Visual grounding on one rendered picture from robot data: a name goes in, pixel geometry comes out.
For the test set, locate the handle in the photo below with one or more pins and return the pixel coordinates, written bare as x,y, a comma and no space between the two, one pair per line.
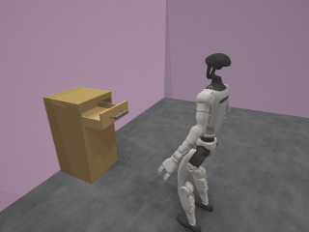
123,113

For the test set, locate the drawer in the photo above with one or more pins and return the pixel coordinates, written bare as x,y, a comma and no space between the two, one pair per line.
98,115

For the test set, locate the left robot forearm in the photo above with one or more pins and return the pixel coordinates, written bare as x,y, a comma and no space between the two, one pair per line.
190,141

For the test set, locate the cabinet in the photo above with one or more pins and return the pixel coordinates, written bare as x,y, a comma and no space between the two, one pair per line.
83,152

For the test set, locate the right robot upper arm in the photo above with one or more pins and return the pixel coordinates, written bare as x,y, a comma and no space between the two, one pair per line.
227,109

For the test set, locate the left robot hand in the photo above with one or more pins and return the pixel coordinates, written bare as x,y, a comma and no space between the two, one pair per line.
170,166

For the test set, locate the left robot upper arm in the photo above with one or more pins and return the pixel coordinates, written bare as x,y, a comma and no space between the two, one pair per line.
203,103

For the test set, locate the robot thigh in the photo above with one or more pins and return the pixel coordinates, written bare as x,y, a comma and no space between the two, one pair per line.
199,172
190,161

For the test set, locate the left robot thigh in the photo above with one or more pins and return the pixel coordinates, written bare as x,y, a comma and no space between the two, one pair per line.
190,161

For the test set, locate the right robot thigh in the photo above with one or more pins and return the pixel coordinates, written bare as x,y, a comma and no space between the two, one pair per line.
199,172

